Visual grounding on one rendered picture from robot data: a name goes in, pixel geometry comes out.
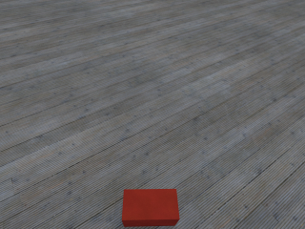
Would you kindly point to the carton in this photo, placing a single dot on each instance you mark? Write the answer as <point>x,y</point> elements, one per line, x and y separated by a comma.
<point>150,207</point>

